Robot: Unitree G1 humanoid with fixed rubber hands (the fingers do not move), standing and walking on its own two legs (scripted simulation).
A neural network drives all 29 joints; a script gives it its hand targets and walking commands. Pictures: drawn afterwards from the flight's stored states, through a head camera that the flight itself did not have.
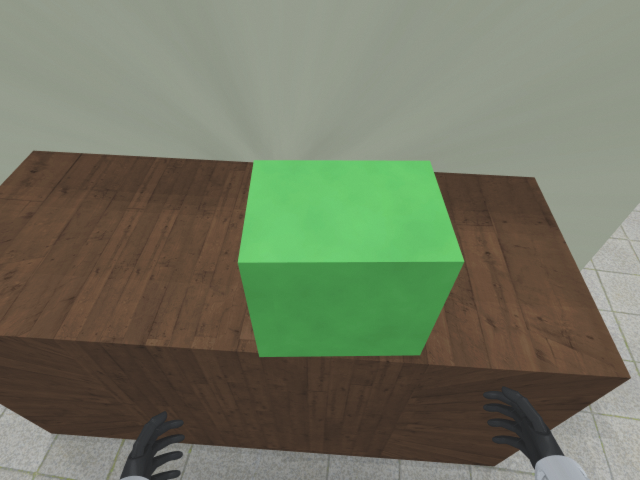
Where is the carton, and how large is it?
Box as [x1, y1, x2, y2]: [238, 160, 463, 356]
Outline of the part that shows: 254,160 238,257 238,265 259,356 419,354 463,263 463,259 430,162 363,160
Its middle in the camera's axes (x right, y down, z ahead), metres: +0.03 +0.04 +0.62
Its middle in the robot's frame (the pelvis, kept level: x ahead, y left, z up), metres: +0.43 -0.01 -0.01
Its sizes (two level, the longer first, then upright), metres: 0.270 0.198 0.254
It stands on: a pedestal, 0.64 m high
